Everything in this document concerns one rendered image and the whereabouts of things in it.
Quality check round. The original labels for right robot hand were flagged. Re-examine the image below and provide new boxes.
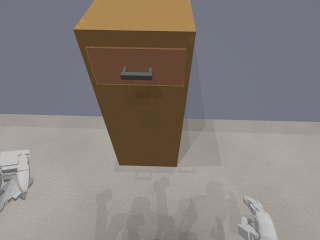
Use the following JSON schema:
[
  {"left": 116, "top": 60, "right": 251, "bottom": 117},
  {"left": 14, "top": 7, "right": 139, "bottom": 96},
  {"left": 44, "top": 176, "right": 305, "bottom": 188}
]
[{"left": 238, "top": 195, "right": 278, "bottom": 240}]

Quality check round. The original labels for drawer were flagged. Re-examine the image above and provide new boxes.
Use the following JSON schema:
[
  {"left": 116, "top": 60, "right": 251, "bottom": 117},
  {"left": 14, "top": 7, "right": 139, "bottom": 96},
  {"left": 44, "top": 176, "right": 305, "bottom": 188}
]
[{"left": 86, "top": 46, "right": 187, "bottom": 86}]

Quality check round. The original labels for left robot hand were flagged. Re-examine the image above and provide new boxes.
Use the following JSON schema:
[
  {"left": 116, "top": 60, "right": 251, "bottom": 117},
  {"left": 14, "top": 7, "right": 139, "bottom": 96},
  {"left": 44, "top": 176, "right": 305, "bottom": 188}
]
[{"left": 0, "top": 149, "right": 34, "bottom": 212}]

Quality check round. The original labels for handle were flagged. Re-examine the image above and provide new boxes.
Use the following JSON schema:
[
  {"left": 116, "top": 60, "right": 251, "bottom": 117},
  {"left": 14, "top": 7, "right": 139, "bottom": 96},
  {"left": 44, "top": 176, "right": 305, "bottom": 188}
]
[{"left": 120, "top": 66, "right": 152, "bottom": 81}]

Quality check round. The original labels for cabinet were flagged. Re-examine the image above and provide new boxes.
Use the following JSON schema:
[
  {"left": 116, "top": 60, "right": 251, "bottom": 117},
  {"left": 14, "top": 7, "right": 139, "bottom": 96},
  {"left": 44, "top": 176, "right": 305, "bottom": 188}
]
[{"left": 73, "top": 0, "right": 196, "bottom": 167}]

